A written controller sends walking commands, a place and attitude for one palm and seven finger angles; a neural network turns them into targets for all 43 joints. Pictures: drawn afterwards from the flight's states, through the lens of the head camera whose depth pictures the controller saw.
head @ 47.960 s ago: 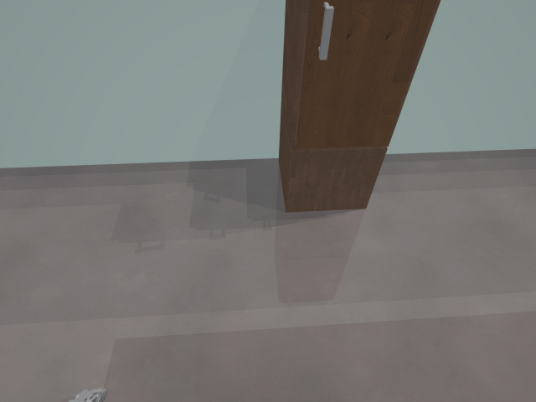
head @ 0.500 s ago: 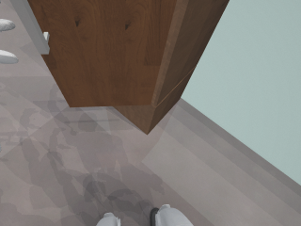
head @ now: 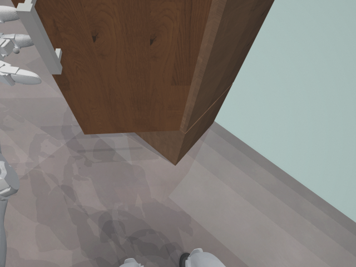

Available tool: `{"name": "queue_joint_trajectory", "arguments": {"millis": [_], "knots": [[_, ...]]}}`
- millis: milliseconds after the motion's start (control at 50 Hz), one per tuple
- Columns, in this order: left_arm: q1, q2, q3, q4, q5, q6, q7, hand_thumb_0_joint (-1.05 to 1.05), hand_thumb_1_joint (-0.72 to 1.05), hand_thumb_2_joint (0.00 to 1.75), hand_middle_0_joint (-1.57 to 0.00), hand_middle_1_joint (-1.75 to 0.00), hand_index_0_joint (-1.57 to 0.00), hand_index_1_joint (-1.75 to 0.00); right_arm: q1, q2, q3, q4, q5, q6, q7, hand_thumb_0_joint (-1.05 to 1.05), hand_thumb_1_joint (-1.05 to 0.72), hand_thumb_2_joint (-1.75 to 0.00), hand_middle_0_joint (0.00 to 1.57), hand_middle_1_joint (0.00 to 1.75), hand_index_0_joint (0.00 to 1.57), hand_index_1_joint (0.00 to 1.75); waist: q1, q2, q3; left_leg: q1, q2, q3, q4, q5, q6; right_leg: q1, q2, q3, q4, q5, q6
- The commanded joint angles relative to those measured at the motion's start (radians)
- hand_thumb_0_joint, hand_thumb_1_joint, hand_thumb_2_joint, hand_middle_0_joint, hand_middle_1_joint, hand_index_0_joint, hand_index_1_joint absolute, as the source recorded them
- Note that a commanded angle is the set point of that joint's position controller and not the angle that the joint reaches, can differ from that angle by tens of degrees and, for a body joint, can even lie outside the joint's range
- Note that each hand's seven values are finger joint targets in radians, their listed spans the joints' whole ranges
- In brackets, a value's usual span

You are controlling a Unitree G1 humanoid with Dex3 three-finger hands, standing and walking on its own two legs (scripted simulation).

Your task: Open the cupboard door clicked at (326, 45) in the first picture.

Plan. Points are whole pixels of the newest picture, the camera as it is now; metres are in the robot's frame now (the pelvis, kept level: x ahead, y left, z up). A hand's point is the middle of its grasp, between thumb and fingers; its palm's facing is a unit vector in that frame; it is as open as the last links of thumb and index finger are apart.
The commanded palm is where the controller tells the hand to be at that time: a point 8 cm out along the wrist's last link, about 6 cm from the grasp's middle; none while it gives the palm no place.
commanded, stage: slide the fingers in behind the handle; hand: left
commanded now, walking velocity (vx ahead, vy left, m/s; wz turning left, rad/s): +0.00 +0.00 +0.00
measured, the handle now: (44, 36) +0.56 +0.22 +0.14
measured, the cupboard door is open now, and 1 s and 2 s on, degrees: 46 45 45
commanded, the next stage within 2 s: close the thumb around the handle in 1.14 s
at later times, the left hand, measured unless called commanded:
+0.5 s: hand (42, 52) +0.51 +0.22 +0.15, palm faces +0.02 -1.00 +0.00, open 14.0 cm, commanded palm +0.49 +0.26 +0.14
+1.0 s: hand (51, 50) +0.52 +0.20 +0.15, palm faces +0.03 -1.00 +0.00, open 13.8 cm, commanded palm +0.50 +0.25 +0.14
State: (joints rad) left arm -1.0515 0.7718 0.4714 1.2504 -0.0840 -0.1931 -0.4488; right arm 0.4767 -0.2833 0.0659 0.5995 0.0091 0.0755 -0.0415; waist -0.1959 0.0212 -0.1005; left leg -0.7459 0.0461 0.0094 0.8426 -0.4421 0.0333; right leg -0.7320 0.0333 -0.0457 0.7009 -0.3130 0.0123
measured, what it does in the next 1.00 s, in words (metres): stands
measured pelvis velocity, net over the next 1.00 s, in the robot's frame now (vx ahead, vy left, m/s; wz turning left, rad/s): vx -0.01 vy -0.01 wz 0.01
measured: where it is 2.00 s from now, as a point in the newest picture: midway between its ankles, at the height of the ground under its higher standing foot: outside the picture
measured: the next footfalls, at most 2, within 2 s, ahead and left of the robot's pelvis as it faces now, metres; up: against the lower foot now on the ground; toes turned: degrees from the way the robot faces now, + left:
none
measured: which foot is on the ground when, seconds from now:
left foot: down 0.00-1.00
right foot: down 0.00-1.00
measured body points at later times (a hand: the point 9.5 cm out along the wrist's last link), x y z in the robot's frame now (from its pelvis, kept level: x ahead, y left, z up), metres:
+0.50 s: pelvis -0.01 -0.01 +0.00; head +0.10 +0.01 +0.44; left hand +0.50 +0.27 +0.15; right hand -0.01 -0.27 -0.10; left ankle -0.03 +0.09 -0.70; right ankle +0.00 -0.14 -0.70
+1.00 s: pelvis -0.01 -0.01 +0.00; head +0.10 +0.01 +0.44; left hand +0.51 +0.26 +0.15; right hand -0.04 -0.28 -0.10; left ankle -0.03 +0.09 -0.70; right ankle +0.00 -0.14 -0.70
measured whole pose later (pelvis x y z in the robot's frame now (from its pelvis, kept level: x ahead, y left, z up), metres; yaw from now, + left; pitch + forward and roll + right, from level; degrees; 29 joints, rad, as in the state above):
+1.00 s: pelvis -0.01 -0.01 +0.00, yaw +1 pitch +18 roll -3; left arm -1.08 0.65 0.41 1.27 -0.07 -0.23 -0.31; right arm 0.48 -0.29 0.05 0.63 0.00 0.03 -0.03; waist -0.20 0.03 -0.09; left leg -0.72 0.04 0.01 0.82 -0.42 0.02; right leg -0.72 0.03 -0.05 0.71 -0.31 0.00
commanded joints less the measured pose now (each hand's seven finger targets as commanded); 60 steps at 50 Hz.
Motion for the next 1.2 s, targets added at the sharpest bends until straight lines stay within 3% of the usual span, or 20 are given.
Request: {"name": "queue_joint_trajectory", "arguments": {"millis": [0,120,240,300,380,440,520,540,600,660,720,800,840,880,900,960,980,1040,1120,1180], "knots": [[-0.429,0.21,-0.008,-0.232,-0.035,-0.058,0.018,0.0,-0.5,0.3,-0.3,-1.2,-0.3,-1.2,0.17,-0.193,-0.083,-0.033,-0.005,-0.01,-0.006,0.0,-0.9,-0.9,0.2,0.3,0.2,0.3,0.008,0.21,-0.42,0.413,0.007,-0.066,-0.063,0.661,-0.035,0.129,0.032,-0.01,-0.023,0.37,-0.028],[-0.454,0.145,-0.036,-0.267,-0.049,-0.078,0.04,0.0,-0.5,0.3,-0.3,-1.2,-0.3,-1.2,0.159,-0.188,-0.086,-0.026,-0.006,-0.019,-0.004,0.0,-0.9,-0.9,0.2,0.3,0.2,0.3,0.004,0.201,-0.439,0.443,0.006,-0.075,-0.066,0.684,-0.037,0.134,0.029,-0.009,-0.019,0.375,-0.032],[-0.44,0.179,-0.002,-0.256,-0.031,-0.083,0.075,0.0,-0.5,0.3,-0.3,-1.2,-0.3,-1.2,0.145,-0.185,-0.085,-0.031,-0.006,-0.02,0.001,0.0,-0.9,-0.9,0.2,0.3,0.2,0.3,0.018,0.173,-0.439,0.405,0.003,-0.068,-0.069,0.656,-0.032,0.171,0.024,-0.002,-0.011,0.395,-0.03],[-0.432,0.127,-0.033,-0.256,-0.032,-0.086,0.085,0.0,-0.5,0.3,-0.3,-1.2,-0.3,-1.2,0.136,-0.181,-0.088,-0.036,-0.005,-0.024,0.005,0.0,-0.9,-0.9,0.2,0.3,0.2,0.3,0.017,0.16,-0.428,0.39,-0.002,-0.059,-0.074,0.604,-0.026,0.181,0.024,0.001,-0.018,0.381,-0.028],[-0.47,0.131,-0.038,-0.221,-0.026,-0.084,0.105,0.0,-0.5,0.3,-0.3,-1.2,-0.3,-1.2,0.133,-0.182,-0.083,-0.033,-0.003,-0.029,0.001,0.0,-0.9,-0.9,0.2,0.3,0.2,0.3,0.003,0.137,-0.38,0.337,-0.01,-0.056,-0.091,0.494,-0.017,0.182,0.02,0.006,-0.028,0.339,-0.027],[-0.49,0.146,-0.028,-0.238,-0.018,-0.097,0.119,0.0,-0.5,0.3,-0.3,-1.2,-0.3,-1.2,0.136,-0.184,-0.083,-0.032,-0.005,-0.038,-0.002,0.0,-0.9,-0.9,0.2,0.3,0.2,0.3,0.005,0.149,-0.416,0.339,-0.013,-0.053,-0.091,0.474,-0.015,0.197,0.017,0.012,-0.026,0.336,-0.028],[-0.509,0.154,-0.028,-0.196,-0.017,-0.098,0.124,0.0,-0.5,0.3,-0.3,-1.2,-0.3,-1.2,0.147,-0.184,-0.079,-0.024,-0.004,-0.047,-0.005,0.0,-0.9,-0.9,0.2,0.3,0.2,0.3,-0.009,0.102,-0.387,0.284,-0.018,-0.047,-0.094,0.419,-0.005,0.224,0.016,0.018,-0.031,0.328,-0.027],[-0.501,0.186,-0.005,-0.197,-0.01,-0.1,0.127,0.0,-0.5,0.3,-0.3,-1.2,-0.3,-1.2,0.148,-0.187,-0.08,-0.026,-0.005,-0.047,-0.005,0.0,-0.9,-0.9,0.2,0.3,0.2,0.3,0.001,0.107,-0.413,0.277,-0.019,-0.044,-0.096,0.414,-0.005,0.241,0.015,0.024,-0.031,0.334,-0.025],[-0.508,0.179,-0.025,-0.172,-0.001,-0.095,0.126,0.0,-0.5,0.3,-0.3,-1.2,-0.3,-1.2,0.147,-0.186,-0.076,-0.026,-0.003,-0.051,-0.006,0.0,-0.9,-0.9,0.2,0.3,0.2,0.3,-0.008,0.109,-0.38,0.238,-0.021,-0.035,-0.099,0.37,-0.002,0.242,0.013,0.028,-0.036,0.313,-0.023],[-0.526,0.16,-0.036,-0.214,-0.002,-0.11,0.125,0.0,-0.5,0.3,-0.3,-1.2,-0.3,-1.2,0.158,-0.184,-0.082,-0.022,-0.005,-0.055,-0.004,0.0,-0.9,-0.9,0.2,0.3,0.2,0.3,-0.006,0.158,-0.443,0.298,-0.02,-0.042,-0.094,0.42,-0.008,0.234,0.014,0.025,-0.029,0.336,-0.027],[-0.518,0.121,-0.049,-0.225,-0.021,-0.11,0.12,0.0,-0.5,0.3,-0.3,-1.2,-0.3,-1.2,0.17,-0.184,-0.086,-0.015,-0.006,-0.057,-0.003,0.0,-0.9,-0.9,0.2,0.3,0.2,0.3,-0.012,0.122,-0.446,0.317,-0.018,-0.047,-0.094,0.441,-0.005,0.235,0.02,0.018,-0.032,0.345,-0.028],[-0.506,0.147,-0.033,-0.195,-0.014,-0.091,0.125,0.0,-0.5,0.3,-0.3,-1.2,-0.3,-1.2,0.165,-0.187,-0.085,-0.011,-0.005,-0.054,-0.004,0.0,-0.9,-0.9,0.2,0.3,0.2,0.3,-0.009,0.121,-0.396,0.282,-0.017,-0.038,-0.104,0.4,-0.003,0.223,0.018,0.021,-0.045,0.319,-0.024],[-0.522,0.158,-0.024,-0.238,-0.006,-0.103,0.137,0.0,-0.5,0.3,-0.3,-1.2,-0.3,-1.2,0.169,-0.186,-0.086,-0.011,-0.008,-0.056,-0.003,0.0,-0.9,-0.9,0.2,0.3,0.2,0.3,0.002,0.162,-0.438,0.322,-0.017,-0.045,-0.1,0.444,-0.008,0.219,0.017,0.02,-0.035,0.338,-0.028],[-0.508,0.117,-0.052,-0.204,-0.006,-0.095,0.143,0.0,-0.5,0.3,-0.3,-1.2,-0.3,-1.2,0.166,-0.183,-0.086,-0.007,-0.008,-0.056,0.0,0.0,-0.9,-0.9,0.2,0.3,0.2,0.3,-0.015,0.139,-0.393,0.311,-0.015,-0.042,-0.1,0.424,-0.007,0.196,0.018,0.016,-0.044,0.319,-0.025],[-0.502,0.144,-0.032,-0.195,-0.007,-0.095,0.144,0.0,-0.5,0.3,-0.3,-1.2,-0.3,-1.2,0.17,-0.187,-0.086,-0.008,-0.007,-0.056,-0.001,0.0,-0.9,-0.9,0.2,0.3,0.2,0.3,-0.008,0.12,-0.384,0.291,-0.016,-0.043,-0.103,0.409,-0.006,0.212,0.018,0.019,-0.045,0.315,-0.025],[-0.531,0.098,-0.075,-0.207,-0.003,-0.097,0.141,0.0,-0.5,0.3,-0.3,-1.2,-0.3,-1.2,0.166,-0.184,-0.085,-0.007,-0.007,-0.058,-0.003,0.0,-0.9,-0.9,0.2,0.3,0.2,0.3,-0.022,0.16,-0.4,0.327,-0.015,-0.047,-0.102,0.427,-0.01,0.179,0.016,0.016,-0.039,0.312,-0.027],[-0.519,0.099,-0.063,-0.195,-0.006,-0.094,0.142,0.0,-0.5,0.3,-0.3,-1.2,-0.3,-1.2,0.171,-0.184,-0.088,-0.005,-0.009,-0.06,-0.002,0.0,-0.9,-0.9,0.2,0.3,0.2,0.3,-0.019,0.131,-0.399,0.323,-0.014,-0.048,-0.099,0.429,-0.009,0.184,0.017,0.014,-0.04,0.314,-0.026],[-0.516,0.109,-0.05,-0.211,-0.008,-0.102,0.143,0.0,-0.5,0.3,-0.3,-1.2,-0.3,-1.2,0.173,-0.186,-0.088,-0.004,-0.01,-0.059,-0.001,0.0,-0.9,-0.9,0.2,0.3,0.2,0.3,-0.009,0.144,-0.427,0.354,-0.012,-0.058,-0.095,0.476,-0.015,0.18,0.019,0.01,-0.029,0.331,-0.029],[-0.521,0.053,-0.083,-0.242,-0.019,-0.109,0.147,0.0,-0.5,0.3,-0.3,-1.2,-0.3,-1.2,0.167,-0.179,-0.089,-0.007,-0.012,-0.061,0.003,0.0,-0.9,-0.9,0.2,0.3,0.2,0.3,-0.011,0.163,-0.428,0.38,-0.012,-0.058,-0.093,0.509,-0.017,0.172,0.02,0.008,-0.027,0.342,-0.032],[-0.51,0.079,-0.058,-0.203,-0.017,-0.098,0.154,0.0,-0.5,0.3,-0.3,-1.2,-0.3,-1.2,0.166,-0.183,-0.088,0.0,-0.012,-0.058,0.004,0.0,-0.9,-0.9,0.2,0.3,0.2,0.3,-0.011,0.133,-0.398,0.354,-0.011,-0.059,-0.094,0.49,-0.017,0.172,0.019,0.008,-0.029,0.337,-0.028]]}}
